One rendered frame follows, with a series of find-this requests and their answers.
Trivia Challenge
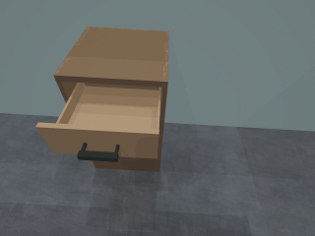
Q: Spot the drawer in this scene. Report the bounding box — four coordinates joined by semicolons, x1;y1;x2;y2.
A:
35;83;161;159

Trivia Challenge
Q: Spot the handle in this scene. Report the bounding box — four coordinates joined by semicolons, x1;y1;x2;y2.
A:
77;143;120;162

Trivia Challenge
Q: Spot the cabinet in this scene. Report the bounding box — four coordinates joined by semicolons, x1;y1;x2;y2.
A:
53;27;169;172

